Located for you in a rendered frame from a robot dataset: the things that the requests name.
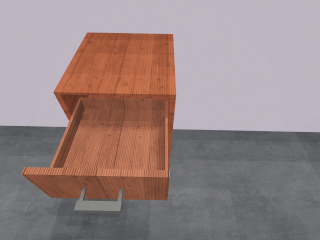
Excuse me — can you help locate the drawer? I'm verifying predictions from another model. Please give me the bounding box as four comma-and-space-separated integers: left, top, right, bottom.
22, 97, 170, 201

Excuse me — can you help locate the cabinet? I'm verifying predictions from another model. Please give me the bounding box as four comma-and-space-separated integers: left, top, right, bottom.
53, 32, 176, 170

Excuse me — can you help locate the handle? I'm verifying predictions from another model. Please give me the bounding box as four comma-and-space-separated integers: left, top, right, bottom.
74, 188, 124, 214

